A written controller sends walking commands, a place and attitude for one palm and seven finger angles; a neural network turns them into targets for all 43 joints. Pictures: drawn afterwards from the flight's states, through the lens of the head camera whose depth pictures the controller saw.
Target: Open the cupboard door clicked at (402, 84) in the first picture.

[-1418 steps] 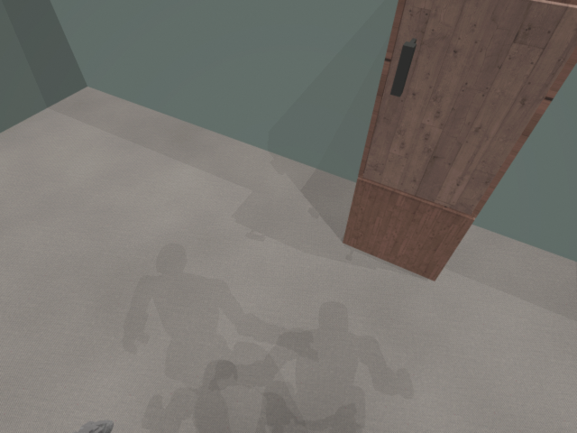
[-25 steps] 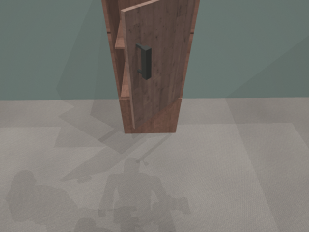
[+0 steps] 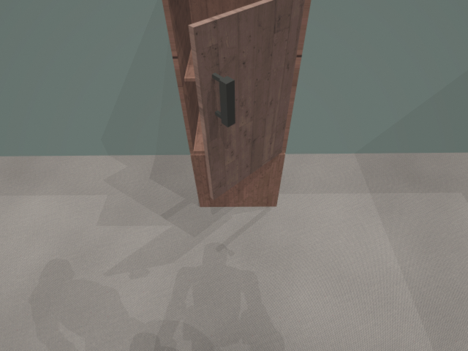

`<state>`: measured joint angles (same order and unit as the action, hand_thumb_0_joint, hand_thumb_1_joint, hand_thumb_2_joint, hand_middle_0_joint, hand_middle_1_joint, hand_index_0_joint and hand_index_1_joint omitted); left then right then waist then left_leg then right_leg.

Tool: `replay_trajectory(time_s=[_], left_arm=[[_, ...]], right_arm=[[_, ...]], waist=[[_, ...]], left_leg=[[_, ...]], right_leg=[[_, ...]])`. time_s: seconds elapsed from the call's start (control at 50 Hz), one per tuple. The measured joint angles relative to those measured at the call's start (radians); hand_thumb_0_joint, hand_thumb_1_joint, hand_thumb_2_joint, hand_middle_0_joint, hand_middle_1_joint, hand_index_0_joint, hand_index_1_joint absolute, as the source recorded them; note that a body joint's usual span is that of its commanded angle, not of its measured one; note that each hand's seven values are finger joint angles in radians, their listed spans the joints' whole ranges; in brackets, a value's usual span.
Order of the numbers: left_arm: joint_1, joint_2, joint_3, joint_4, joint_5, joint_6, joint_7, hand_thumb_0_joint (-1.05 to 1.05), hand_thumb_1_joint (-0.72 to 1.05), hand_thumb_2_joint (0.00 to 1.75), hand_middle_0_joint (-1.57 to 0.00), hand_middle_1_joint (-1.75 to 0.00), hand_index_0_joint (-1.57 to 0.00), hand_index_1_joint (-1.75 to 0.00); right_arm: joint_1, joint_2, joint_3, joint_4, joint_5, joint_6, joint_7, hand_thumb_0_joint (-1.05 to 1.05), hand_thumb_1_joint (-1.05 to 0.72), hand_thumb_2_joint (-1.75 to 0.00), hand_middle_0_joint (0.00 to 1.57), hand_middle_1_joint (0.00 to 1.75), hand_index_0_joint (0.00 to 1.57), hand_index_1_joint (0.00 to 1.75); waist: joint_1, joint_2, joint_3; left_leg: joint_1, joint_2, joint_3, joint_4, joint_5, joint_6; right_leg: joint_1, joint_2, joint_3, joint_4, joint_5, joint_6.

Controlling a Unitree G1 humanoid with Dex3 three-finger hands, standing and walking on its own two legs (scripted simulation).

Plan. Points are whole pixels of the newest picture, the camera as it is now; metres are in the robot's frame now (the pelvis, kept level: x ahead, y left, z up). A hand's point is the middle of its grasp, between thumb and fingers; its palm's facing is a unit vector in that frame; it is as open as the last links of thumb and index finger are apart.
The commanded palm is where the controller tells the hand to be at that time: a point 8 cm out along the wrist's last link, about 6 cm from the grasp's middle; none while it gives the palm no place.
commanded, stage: let the arm hang, fingers relaxed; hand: left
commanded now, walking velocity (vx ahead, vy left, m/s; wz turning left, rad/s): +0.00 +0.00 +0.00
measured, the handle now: (222, 99) +0.67 +0.07 +0.07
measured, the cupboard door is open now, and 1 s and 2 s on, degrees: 42 42 42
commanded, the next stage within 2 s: look to check the result in 0.32 s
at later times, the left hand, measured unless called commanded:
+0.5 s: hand out of the picture +0.04 +0.17 -0.17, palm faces +0.03 -0.98 -0.22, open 7.3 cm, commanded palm none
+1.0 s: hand out of the picture +0.06 +0.17 -0.17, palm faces +0.02 -0.97 -0.23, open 7.4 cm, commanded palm none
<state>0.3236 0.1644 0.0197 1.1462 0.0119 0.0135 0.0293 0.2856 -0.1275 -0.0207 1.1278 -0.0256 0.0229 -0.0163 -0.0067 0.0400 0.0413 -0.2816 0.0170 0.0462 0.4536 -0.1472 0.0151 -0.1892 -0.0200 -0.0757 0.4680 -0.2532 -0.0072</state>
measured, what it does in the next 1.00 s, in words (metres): stands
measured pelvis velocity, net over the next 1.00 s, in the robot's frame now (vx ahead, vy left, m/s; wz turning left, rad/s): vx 0.04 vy -0.02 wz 0.00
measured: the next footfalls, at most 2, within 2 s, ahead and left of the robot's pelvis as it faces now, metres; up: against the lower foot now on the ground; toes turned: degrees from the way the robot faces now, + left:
left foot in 1.88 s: +0.13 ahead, +0.10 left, +0.00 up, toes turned -27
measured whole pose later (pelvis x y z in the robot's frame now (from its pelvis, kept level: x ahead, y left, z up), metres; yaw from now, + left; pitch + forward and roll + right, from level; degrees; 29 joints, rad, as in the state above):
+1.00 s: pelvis +0.04 -0.02 +0.01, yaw +0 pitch -2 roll +0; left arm 0.22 0.19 0.01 1.15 0.01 -0.01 0.02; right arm 0.18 -0.20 -0.01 1.14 -0.02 0.00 -0.03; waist 0.00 0.01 0.06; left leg -0.18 0.03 0.04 0.37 -0.16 -0.01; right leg -0.07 0.00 -0.08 0.35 -0.25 -0.02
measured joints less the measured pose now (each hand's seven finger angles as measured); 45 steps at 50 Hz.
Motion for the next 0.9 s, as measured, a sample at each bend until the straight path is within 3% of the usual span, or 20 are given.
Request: replay_trajectory(time_s=[0.26, 0.9], left_arm=[[-0.098, -0.008, -0.001, -0.03, -0.002, -0.017, -0.002, 0.01, 0.93, 0.89, -0.2, -0.3, -0.2, -0.3], [-0.095, 0.019, -0.008, 0.004, -0.006, -0.022, -0.007, 0.01, 0.91, 0.89, -0.2, -0.3, -0.2, -0.3]], right_arm=[[-0.025, -0.021, 0.001, 0.008, -0.001, -0.016, -0.006, 0.01, -0.91, -0.9, 0.2, 0.3, 0.2, 0.3], [-0.104, -0.063, 0.01, 0.015, 0.005, -0.02, -0.009, 0.01, -0.91, -0.9, 0.2, 0.3, 0.2, 0.3]], waist=[[-0.01, -0.028, 0.003], [0.006, -0.024, 0.024]], left_leg=[[0.032, 0.002, -0.006, -0.027, -0.004, -0.011], [0.098, 0.012, -0.009, -0.083, -0.012, -0.027]], right_leg=[[0.033, 0.004, -0.006, -0.027, -0.006, -0.006], [0.111, 0.019, -0.008, -0.11, -0.001, -0.016]])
